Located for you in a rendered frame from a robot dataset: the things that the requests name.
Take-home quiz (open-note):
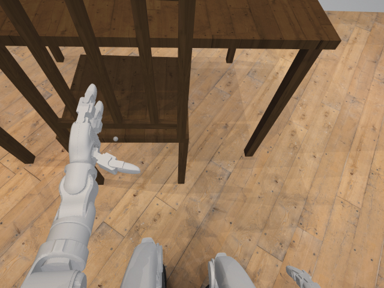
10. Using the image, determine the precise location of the left robot hand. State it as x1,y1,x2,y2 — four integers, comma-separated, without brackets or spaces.
68,83,140,175

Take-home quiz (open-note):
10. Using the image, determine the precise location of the right robot thigh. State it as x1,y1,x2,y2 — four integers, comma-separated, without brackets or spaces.
208,256,256,288

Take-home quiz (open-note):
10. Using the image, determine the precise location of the left robot upper arm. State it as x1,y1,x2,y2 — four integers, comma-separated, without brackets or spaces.
22,270,87,288

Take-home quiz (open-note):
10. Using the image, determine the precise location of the left robot thigh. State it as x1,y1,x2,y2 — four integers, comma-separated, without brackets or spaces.
120,242,163,288

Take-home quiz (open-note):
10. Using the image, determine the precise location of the right robot hand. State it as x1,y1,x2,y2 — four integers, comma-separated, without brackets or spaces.
286,266,321,288

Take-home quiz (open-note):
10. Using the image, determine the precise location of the chair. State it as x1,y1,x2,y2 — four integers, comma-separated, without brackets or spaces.
0,0,196,185

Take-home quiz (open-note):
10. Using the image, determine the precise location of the table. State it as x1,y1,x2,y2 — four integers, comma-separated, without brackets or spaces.
0,0,341,164

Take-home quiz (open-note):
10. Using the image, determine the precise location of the robot left forearm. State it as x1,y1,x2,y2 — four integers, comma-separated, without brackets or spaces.
20,162,98,288

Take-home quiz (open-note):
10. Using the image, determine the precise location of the robot thigh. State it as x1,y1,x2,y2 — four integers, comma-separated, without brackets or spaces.
208,256,256,288
120,242,163,288

